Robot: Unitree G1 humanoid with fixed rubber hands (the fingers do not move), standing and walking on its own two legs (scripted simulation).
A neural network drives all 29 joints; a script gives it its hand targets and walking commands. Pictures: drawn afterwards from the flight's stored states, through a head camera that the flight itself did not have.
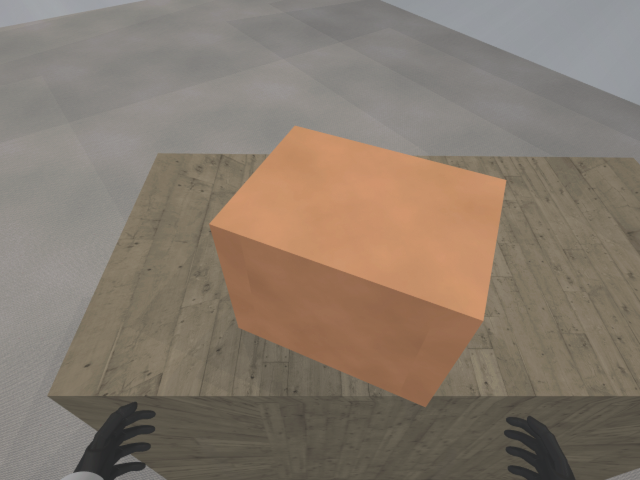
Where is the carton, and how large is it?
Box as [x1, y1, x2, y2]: [209, 126, 505, 406]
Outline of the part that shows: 294,126 209,223 238,327 425,406 483,319 505,180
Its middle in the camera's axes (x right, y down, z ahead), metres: +0.06 +0.04 +0.58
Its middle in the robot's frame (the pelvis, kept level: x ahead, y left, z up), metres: +0.43 -0.04 +0.01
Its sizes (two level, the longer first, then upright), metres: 0.319 0.235 0.253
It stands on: a pedestal, 0.66 m high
